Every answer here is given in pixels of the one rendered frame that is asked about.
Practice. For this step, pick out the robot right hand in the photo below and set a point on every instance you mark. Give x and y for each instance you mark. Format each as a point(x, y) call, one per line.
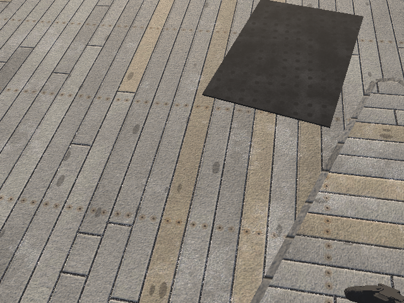
point(373, 294)

